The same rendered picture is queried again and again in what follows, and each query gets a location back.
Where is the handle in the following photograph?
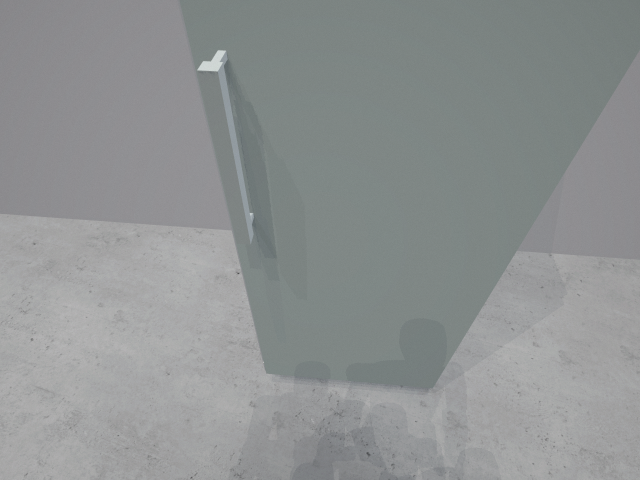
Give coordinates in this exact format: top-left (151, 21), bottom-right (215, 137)
top-left (197, 50), bottom-right (254, 245)

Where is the fridge door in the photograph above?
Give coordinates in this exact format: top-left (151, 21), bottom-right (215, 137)
top-left (179, 0), bottom-right (640, 388)

